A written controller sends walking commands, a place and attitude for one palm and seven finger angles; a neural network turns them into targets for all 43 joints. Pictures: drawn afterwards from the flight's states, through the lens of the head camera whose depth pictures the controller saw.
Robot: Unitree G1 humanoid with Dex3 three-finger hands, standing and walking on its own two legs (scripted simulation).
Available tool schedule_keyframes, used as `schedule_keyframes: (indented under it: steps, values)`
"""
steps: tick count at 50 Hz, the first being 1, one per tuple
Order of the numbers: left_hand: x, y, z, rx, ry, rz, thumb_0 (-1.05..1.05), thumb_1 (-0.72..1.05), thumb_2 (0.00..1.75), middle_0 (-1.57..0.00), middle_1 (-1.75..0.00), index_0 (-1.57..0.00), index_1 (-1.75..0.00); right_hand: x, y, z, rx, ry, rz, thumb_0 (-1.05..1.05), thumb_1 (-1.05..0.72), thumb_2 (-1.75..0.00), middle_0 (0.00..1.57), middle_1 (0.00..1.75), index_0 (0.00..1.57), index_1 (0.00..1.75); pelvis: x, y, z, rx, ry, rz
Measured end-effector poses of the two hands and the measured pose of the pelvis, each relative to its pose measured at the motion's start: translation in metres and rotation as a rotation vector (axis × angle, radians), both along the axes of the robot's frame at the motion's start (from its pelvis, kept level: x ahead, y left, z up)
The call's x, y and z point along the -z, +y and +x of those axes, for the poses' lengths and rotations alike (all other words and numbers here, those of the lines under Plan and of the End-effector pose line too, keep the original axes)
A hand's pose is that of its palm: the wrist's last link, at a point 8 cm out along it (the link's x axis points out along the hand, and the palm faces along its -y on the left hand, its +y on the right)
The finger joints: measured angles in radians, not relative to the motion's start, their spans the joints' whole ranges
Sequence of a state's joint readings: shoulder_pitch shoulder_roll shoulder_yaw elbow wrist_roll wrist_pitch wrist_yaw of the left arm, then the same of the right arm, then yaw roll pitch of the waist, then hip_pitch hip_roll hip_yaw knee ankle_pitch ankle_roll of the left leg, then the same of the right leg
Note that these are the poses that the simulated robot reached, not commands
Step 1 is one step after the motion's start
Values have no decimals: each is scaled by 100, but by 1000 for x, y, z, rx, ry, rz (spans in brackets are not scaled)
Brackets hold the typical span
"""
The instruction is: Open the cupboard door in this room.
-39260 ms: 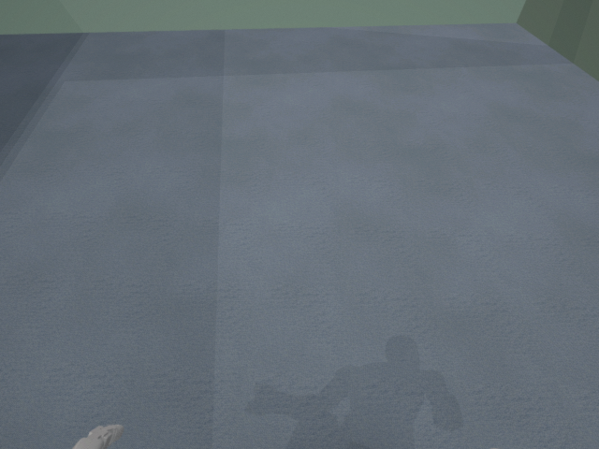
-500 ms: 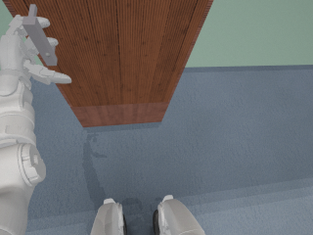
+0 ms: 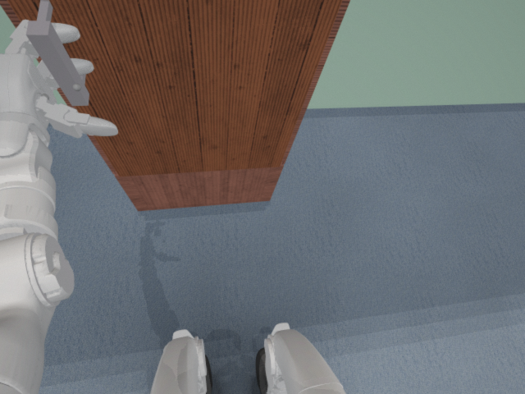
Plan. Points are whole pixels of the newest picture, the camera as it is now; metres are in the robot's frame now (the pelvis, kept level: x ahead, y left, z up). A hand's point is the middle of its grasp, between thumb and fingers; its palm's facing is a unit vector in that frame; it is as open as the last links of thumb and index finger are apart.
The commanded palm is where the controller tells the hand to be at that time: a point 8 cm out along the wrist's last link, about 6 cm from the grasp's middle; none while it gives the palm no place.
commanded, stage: close the thumb around the handle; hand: left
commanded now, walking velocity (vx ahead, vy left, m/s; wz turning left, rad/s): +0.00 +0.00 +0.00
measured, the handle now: (63, 57) +0.59 +0.23 +0.07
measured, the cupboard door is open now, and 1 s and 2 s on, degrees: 0 2 45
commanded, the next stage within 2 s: pull the door open along its arc in 0.68 s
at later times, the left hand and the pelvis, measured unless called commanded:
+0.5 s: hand (76, 84) +0.54 +0.20 +0.07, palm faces +0.03 -1.00 -0.01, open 7.1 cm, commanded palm +0.52 +0.24 +0.07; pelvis +0.01 +0.00 +0.00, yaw +0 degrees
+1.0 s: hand (80, 95) +0.52 +0.20 +0.07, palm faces +0.03 -1.00 -0.02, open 5.8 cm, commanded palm +0.48 +0.24 +0.07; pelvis +0.01 +0.00 +0.01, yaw -1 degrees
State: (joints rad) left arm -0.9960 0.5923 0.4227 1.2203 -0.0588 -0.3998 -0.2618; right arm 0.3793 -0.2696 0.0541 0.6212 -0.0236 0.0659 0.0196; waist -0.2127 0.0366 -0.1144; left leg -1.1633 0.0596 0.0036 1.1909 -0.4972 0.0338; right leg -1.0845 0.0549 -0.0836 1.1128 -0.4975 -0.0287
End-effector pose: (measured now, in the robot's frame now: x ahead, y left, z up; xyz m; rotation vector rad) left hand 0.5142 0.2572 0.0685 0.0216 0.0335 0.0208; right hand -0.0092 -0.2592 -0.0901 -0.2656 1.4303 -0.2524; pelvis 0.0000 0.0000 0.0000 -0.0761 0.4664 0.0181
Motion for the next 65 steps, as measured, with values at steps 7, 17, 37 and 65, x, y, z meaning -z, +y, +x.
schedule_keyframes:
  steps: [7,17,37,65]
  values:
    - [0,-2,3,-5,6,-4,-1,-39,34,-30,-121,-31,-121,0,1,-4,9,16,5,1,-91,-90,20,30,20,30,-1,-1,1,3,2,0]
    - [-4,0,4,-2,9,7,-1,5,53,-34,-125,-34,-126,-1,5,-4,14,16,19,1,-91,-90,21,30,20,30,-3,0,4,3,0,0]
    - [1,-1,3,7,8,-3,1,70,83,-37,-134,-37,-135,0,3,6,-1,-3,5,1,-91,-90,21,30,20,30,-1,1,5,0,2,-2]
    - [3,-33,-108,-27,-19,-48,2,68,71,-36,-134,-37,-135,-19,9,91,-41,-259,92,1,-91,-90,20,30,20,30,-29,2,25,18,-103,33]
